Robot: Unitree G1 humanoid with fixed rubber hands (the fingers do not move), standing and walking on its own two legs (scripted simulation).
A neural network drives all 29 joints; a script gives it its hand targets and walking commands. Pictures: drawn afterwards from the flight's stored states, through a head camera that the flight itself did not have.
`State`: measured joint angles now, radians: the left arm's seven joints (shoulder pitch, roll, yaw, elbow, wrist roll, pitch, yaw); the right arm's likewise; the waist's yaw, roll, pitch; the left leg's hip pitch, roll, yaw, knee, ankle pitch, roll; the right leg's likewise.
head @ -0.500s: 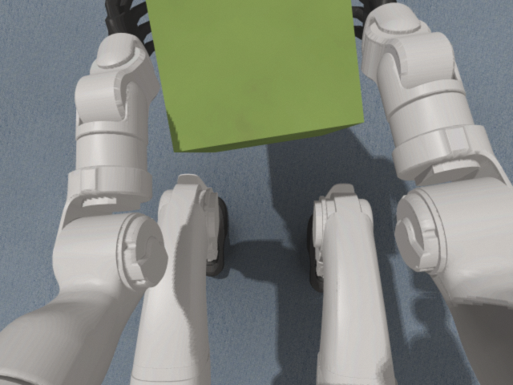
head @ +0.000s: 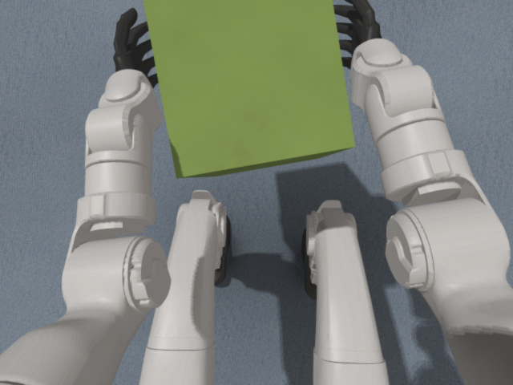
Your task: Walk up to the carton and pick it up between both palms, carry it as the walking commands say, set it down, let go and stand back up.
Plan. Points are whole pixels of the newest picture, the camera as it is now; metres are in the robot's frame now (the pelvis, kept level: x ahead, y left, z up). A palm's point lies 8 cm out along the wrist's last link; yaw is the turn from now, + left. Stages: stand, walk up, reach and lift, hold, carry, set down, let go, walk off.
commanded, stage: reach and lift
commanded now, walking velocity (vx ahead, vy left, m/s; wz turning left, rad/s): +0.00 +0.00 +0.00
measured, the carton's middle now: (253, 96) +0.50 +0.05 -0.11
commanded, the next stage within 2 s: none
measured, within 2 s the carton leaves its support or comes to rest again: neither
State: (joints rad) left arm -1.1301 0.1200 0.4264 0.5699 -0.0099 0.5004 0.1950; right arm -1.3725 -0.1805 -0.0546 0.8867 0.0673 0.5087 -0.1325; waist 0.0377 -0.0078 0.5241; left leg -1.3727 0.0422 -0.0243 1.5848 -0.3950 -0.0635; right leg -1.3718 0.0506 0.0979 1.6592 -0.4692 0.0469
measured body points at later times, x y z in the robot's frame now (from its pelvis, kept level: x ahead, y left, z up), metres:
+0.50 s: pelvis +0.00 +0.00 +0.07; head +0.25 -0.01 +0.44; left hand +0.48 +0.20 +0.02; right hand +0.52 -0.09 +0.03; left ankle +0.18 +0.16 -0.51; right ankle +0.16 -0.13 -0.51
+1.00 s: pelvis +0.01 +0.00 +0.13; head +0.21 -0.01 +0.52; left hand +0.45 +0.20 +0.10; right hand +0.50 -0.09 +0.10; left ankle +0.18 +0.16 -0.51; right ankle +0.16 -0.13 -0.51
